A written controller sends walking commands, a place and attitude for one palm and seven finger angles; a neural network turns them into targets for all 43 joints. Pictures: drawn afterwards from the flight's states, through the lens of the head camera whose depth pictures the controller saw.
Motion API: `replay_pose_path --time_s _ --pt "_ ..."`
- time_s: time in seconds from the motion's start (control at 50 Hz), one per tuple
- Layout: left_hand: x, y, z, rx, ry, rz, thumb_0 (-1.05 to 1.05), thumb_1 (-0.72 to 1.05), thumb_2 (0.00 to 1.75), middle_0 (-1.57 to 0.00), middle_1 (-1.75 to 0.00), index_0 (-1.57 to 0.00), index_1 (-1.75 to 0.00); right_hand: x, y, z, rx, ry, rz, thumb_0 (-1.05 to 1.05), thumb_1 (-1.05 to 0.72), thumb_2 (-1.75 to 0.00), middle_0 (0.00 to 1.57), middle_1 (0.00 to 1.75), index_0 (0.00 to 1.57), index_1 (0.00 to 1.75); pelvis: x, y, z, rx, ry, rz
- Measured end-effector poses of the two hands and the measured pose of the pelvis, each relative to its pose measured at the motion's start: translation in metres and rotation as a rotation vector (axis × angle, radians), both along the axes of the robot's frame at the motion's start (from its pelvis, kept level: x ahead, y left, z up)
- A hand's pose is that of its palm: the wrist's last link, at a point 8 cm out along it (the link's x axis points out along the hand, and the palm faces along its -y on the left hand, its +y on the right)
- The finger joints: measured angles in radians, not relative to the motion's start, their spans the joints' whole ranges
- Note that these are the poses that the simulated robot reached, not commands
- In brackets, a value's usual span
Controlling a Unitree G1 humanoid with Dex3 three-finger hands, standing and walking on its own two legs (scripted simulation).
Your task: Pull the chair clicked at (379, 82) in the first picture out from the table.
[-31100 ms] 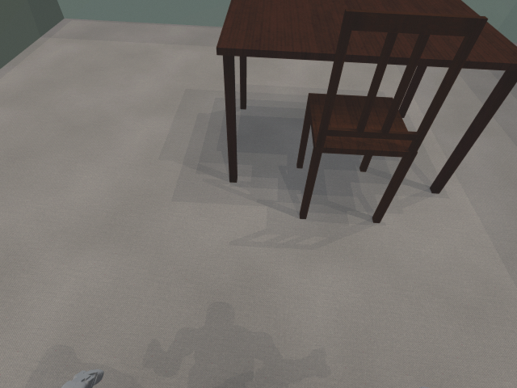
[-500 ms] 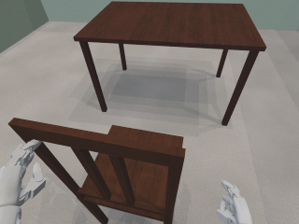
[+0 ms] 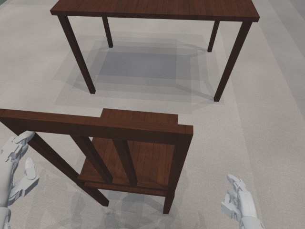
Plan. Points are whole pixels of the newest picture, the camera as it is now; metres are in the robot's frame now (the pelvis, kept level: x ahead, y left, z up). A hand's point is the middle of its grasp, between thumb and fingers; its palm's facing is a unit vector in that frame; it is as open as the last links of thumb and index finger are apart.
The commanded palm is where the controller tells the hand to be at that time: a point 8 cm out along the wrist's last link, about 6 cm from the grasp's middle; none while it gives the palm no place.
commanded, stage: step back with the hand held close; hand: left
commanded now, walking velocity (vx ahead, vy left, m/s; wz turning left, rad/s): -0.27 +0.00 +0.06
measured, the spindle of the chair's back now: (97, 162) +0.28 +0.20 -0.05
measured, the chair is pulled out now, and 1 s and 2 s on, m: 0.68 0.72 0.72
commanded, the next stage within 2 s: stop stepping back and stand still in 1.00 s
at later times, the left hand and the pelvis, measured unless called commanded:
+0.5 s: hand out of the picture +0.12 +0.29 +0.21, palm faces +0.56 -0.69 -0.47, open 7.2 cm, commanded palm +0.07 +0.31 +0.18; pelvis -0.07 +0.01 -0.01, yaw +1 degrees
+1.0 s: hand out of the picture +0.03 +0.30 +0.20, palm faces +0.62 -0.62 -0.48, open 7.4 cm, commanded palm -0.02 +0.30 +0.18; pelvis -0.14 -0.01 -0.03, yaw +4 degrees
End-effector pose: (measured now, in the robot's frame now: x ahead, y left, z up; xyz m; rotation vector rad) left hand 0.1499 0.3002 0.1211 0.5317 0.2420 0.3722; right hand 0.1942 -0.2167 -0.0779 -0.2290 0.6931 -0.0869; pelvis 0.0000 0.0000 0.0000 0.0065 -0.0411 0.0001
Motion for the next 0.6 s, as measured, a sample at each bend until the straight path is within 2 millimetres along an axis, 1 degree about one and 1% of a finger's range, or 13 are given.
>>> replay_pose_path --time_s 0.14,0.26,0.3,0.4,0.42,0.46,0.48,0.52,0.56,0.6 --pt "-0.028 -0.009 0.004 0.032 -0.005 -0.107 0.02 0.89 0.90 -0.21 -0.30 -0.35 -0.35 -0.035 -0.006 0.000 -0.025 0.010 -0.038 0.01 -0.90 -0.89 0.20 0.30 0.20 0.30 -0.024 0.000 -0.003 -0.002 0.004 0.007" --pt "-0.052 -0.009 0.010 0.090 -0.047 -0.148 0.02 0.89 0.90 -0.21 -0.30 -0.45 -0.39 -0.066 -0.008 -0.005 -0.041 0.014 -0.029 0.01 -0.90 -0.89 0.20 0.30 0.20 0.30 -0.047 -0.004 -0.007 -0.011 0.004 0.018" --pt "-0.057 -0.008 0.025 0.115 -0.145 -0.137 0.02 0.88 0.90 -0.22 -0.30 -0.44 -0.39 -0.077 -0.009 -0.007 -0.051 0.025 -0.018 0.01 -0.90 -0.89 0.20 0.30 0.20 0.30 -0.054 -0.004 -0.008 -0.013 0.008 0.024" --pt "-0.070 -0.004 0.088 0.240 -0.503 -0.123 0.02 0.88 0.90 -0.22 -0.30 -0.34 -0.35 -0.102 -0.012 -0.014 -0.077 0.052 -0.011 0.01 -0.90 -0.89 0.21 0.30 0.20 0.30 -0.066 0.001 -0.012 -0.018 0.011 0.026" --pt "-0.072 -0.001 0.096 0.259 -0.556 -0.117 0.02 0.88 0.90 -0.22 -0.30 -0.32 -0.35 -0.106 -0.012 -0.015 -0.073 0.050 -0.023 0.01 -0.90 -0.89 0.21 0.30 0.20 0.30 -0.067 0.003 -0.013 -0.019 0.009 0.024" --pt "-0.075 0.007 0.103 0.269 -0.609 -0.090 0.01 0.88 0.90 -0.21 -0.30 -0.29 -0.33 -0.113 -0.012 -0.015 -0.052 0.037 -0.061 0.01 -0.90 -0.89 0.21 0.30 0.20 0.30 -0.069 0.007 -0.014 -0.023 0.006 0.017" --pt "-0.075 0.011 0.103 0.264 -0.613 -0.072 0.01 0.88 0.90 -0.21 -0.30 -0.28 -0.33 -0.116 -0.011 -0.015 -0.037 0.026 -0.081 0.02 -0.90 -0.89 0.21 0.30 0.20 0.30 -0.070 0.009 -0.013 -0.025 0.006 0.014" --pt "-0.074 0.021 0.095 0.243 -0.584 -0.031 0.01 0.89 0.90 -0.21 -0.30 -0.26 -0.32 -0.122 -0.010 -0.014 -0.006 0.003 -0.113 0.02 -0.90 -0.89 0.21 0.30 0.20 0.30 -0.072 0.012 -0.012 -0.026 0.007 0.012" --pt "-0.073 0.026 0.079 0.215 -0.522 -0.003 0.01 0.89 0.90 -0.21 -0.30 -0.24 -0.31 -0.127 -0.007 -0.015 0.017 -0.014 -0.123 0.02 -0.90 -0.89 0.20 0.30 0.20 0.30 -0.077 0.012 -0.013 -0.023 0.004 0.016" --pt "-0.075 0.025 0.061 0.185 -0.461 -0.001 0.01 0.89 0.90 -0.20 -0.30 -0.23 -0.31 -0.132 -0.006 -0.017 0.020 -0.015 -0.108 0.01 -0.90 -0.89 0.20 0.30 0.20 0.30 -0.083 0.011 -0.016 -0.017 -0.001 0.021"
